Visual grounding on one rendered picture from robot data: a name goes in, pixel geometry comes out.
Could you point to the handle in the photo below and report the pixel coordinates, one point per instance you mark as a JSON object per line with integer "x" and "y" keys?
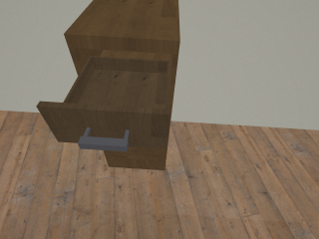
{"x": 104, "y": 143}

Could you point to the cabinet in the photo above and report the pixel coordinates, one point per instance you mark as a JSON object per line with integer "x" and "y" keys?
{"x": 131, "y": 29}

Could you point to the drawer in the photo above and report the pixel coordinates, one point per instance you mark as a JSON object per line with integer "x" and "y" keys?
{"x": 112, "y": 95}

